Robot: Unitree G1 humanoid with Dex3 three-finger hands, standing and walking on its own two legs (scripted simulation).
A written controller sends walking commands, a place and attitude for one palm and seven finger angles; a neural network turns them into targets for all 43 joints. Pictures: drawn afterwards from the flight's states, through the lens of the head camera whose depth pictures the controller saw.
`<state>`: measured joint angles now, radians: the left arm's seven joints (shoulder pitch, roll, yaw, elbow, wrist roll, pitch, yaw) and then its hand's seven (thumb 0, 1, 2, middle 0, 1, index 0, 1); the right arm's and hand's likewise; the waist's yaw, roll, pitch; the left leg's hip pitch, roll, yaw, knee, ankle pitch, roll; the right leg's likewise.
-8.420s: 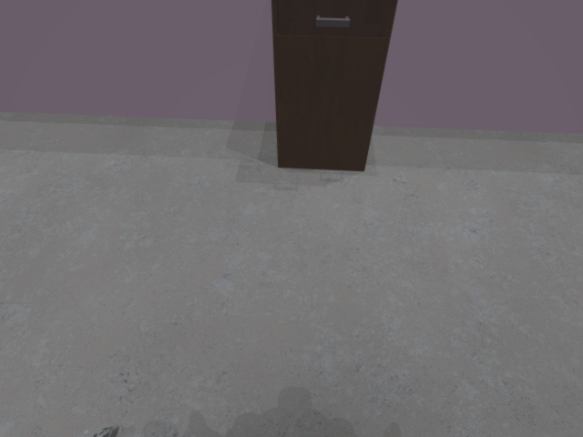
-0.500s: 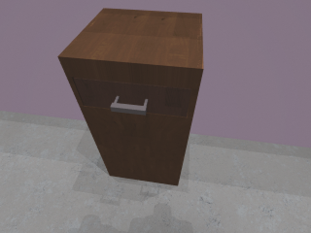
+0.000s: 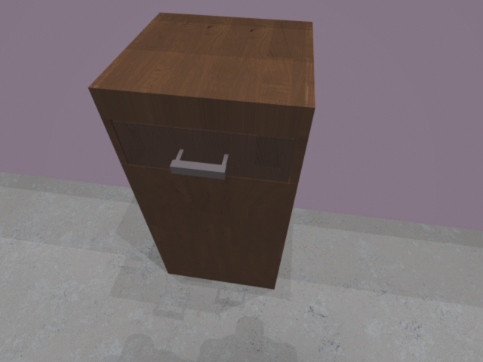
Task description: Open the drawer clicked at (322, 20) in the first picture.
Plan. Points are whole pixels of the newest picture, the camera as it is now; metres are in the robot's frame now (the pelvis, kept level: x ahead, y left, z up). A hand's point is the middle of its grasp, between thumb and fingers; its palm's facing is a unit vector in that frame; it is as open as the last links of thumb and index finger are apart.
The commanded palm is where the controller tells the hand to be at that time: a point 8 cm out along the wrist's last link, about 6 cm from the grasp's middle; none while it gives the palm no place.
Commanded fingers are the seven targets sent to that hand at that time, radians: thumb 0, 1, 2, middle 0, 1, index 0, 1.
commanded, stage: come to a stop and stand still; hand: left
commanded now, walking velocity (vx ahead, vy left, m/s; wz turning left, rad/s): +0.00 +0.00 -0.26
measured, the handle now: (201, 162) +0.54 +0.13 -0.01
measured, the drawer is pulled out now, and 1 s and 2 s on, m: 0.00 0.00 0.00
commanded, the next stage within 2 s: look again from close up in 0.96 s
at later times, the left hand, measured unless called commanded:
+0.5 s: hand out of the picture +0.06 +0.22 -0.17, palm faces +0.01 -0.97 -0.24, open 7.4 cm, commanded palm none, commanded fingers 0.00 0.90 0.90 -0.20 -0.30 -0.20 -0.30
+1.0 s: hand out of the picture +0.00 +0.24 -0.17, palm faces -0.01 -0.96 -0.26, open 7.4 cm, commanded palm none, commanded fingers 0.00 0.90 0.90 -0.20 -0.30 -0.20 -0.30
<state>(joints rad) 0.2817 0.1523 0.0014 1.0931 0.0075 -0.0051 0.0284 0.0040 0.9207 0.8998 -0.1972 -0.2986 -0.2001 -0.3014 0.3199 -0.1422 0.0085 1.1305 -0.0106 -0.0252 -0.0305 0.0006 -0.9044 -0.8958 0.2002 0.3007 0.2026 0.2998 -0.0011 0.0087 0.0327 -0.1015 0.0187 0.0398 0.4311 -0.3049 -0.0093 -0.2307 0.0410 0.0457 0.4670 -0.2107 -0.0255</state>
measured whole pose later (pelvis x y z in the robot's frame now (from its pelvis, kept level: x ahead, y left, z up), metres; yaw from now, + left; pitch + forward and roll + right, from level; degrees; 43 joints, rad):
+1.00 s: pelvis -0.02 +0.04 +0.00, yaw +0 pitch -3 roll +0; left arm 0.25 0.23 -0.01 1.07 0.01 0.01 0.03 0.00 0.90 0.90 -0.20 -0.30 -0.20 -0.30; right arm 0.23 -0.25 0.00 1.09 -0.01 0.00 -0.01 0.00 -0.90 -0.90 0.20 0.30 0.20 0.30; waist 0.00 0.00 0.06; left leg -0.11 -0.03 0.07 0.45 -0.29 0.05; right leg -0.23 -0.01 0.08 0.46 -0.18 0.03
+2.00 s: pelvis +0.00 +0.01 -0.01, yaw +1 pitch -2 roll +0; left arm 0.26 0.25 -0.01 0.98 0.01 -0.01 0.03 0.00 0.90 0.90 -0.20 -0.30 -0.20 -0.30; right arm 0.24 -0.26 -0.02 0.97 -0.01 0.00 -0.02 0.00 -0.90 -0.90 0.20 0.30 0.20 0.30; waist -0.01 0.01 0.00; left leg -0.15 0.01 0.03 0.55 -0.36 0.01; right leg -0.26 0.03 0.04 0.56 -0.26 -0.01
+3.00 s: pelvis -0.02 +0.02 +0.00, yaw +0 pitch -3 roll +0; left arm 0.19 0.25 -0.01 1.08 0.01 0.00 0.02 0.00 0.90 0.90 -0.20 -0.30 -0.20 -0.30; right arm 0.19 -0.26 0.00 1.11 -0.01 -0.01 0.00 0.00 -0.90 -0.90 0.20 0.30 0.20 0.30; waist -0.01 0.00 0.05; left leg -0.10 -0.01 0.04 0.42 -0.27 0.02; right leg -0.22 0.01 0.05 0.42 -0.16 0.01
